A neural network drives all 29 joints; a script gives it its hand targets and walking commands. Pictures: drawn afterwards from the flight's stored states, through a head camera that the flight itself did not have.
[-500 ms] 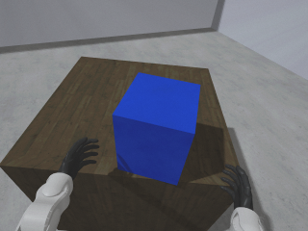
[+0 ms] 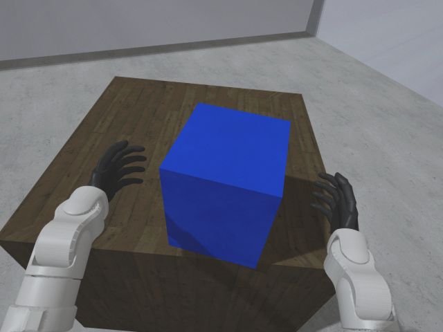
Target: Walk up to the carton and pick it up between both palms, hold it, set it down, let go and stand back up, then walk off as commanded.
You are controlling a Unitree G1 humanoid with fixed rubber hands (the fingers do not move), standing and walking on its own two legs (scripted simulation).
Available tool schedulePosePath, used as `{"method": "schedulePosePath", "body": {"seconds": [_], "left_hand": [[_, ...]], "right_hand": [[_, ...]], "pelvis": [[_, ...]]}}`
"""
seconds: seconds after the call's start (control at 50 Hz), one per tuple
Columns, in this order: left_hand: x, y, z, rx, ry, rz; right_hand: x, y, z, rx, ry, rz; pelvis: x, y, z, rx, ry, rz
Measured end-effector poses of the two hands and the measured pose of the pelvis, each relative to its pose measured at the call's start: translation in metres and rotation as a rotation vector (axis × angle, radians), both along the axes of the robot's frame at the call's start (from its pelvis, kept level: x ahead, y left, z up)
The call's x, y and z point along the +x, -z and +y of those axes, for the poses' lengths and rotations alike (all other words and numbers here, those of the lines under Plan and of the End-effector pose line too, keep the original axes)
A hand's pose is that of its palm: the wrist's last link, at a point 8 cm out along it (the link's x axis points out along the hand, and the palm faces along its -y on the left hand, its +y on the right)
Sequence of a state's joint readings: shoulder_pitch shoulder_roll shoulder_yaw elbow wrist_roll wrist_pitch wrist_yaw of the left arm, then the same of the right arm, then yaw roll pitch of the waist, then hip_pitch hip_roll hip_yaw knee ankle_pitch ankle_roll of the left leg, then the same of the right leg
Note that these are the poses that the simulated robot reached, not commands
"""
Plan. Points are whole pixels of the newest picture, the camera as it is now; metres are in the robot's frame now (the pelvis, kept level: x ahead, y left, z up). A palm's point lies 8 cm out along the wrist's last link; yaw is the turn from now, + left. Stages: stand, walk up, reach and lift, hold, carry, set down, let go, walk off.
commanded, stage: reach and lift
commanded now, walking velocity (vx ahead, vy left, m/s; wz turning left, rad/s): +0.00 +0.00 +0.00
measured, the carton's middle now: (227, 186) +0.41 +0.00 +0.04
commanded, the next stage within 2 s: none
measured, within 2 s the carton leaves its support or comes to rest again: neither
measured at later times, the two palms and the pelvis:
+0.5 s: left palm (113, 139) +0.37 +0.20 +0.18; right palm (332, 178) +0.35 -0.17 +0.15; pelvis +0.00 +0.00 +0.00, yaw +0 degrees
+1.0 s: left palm (132, 100) +0.43 +0.18 +0.22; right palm (331, 144) +0.40 -0.17 +0.18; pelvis +0.01 +0.00 +0.00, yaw +0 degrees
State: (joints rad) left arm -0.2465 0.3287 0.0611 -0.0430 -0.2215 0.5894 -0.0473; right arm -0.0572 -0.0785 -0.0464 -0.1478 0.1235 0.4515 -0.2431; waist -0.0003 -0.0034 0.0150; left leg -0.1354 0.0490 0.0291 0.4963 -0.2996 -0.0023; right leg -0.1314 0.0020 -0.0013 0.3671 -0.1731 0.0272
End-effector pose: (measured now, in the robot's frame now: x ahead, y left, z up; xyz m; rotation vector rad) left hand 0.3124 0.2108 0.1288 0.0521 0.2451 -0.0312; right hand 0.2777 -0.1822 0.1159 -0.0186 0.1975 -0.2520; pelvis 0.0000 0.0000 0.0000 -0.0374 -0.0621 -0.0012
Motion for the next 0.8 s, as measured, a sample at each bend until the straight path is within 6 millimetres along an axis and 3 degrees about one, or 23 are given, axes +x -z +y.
{"method": "schedulePosePath", "body": {"seconds": [0.8], "left_hand": [[0.093,-0.079,-0.013,0.012,0.03,-0.065]], "right_hand": [[0.103,-0.055,0.016,-0.061,-0.055,-0.013]], "pelvis": [[0.005,-0.001,0.0,0.0,0.0,0.012]]}}
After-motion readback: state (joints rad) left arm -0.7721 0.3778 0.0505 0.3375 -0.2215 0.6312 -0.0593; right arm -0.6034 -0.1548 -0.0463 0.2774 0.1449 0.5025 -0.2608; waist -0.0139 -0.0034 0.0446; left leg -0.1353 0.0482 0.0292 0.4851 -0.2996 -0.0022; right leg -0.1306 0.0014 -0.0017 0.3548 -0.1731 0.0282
